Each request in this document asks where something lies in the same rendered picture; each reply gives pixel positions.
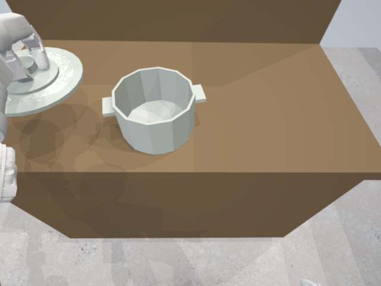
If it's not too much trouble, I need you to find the table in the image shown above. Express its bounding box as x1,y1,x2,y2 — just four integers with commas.
1,0,381,238

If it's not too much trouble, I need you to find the left robot upper arm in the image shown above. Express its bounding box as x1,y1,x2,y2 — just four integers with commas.
0,143,17,286

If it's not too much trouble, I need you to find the lid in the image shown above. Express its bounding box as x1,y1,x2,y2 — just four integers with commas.
5,47,84,117

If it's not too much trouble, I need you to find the pot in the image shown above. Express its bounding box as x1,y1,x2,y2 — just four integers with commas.
102,67,206,155

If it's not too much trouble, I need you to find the left robot forearm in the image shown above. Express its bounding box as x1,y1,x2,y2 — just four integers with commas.
0,23,14,143

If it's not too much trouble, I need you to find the knob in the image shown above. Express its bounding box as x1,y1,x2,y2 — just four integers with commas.
19,56,38,74

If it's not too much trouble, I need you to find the left robot hand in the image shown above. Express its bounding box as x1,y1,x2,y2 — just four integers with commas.
0,13,49,83

